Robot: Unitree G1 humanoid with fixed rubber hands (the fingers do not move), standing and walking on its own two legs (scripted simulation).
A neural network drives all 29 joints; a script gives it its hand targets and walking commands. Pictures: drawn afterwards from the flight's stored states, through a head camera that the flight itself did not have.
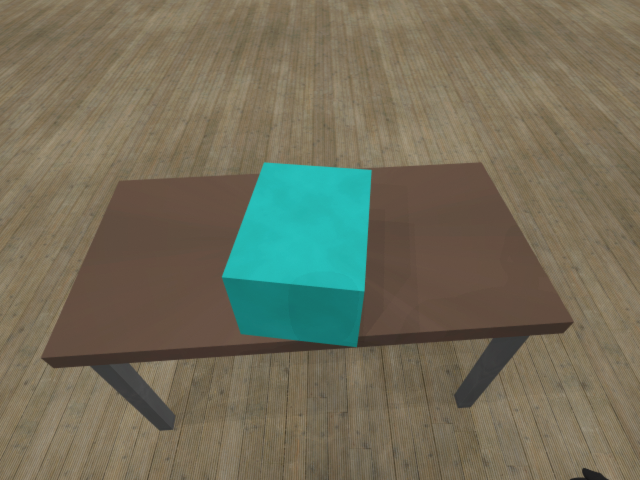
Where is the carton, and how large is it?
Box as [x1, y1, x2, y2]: [222, 162, 371, 346]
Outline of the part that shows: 264,162 222,275 240,332 244,334 356,346 364,291 371,170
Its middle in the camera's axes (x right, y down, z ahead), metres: -0.02 +0.02 +0.75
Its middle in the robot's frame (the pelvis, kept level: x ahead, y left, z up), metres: +0.55 +0.04 -0.10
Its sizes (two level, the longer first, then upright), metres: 0.295 0.221 0.182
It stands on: a table, 0.56 m high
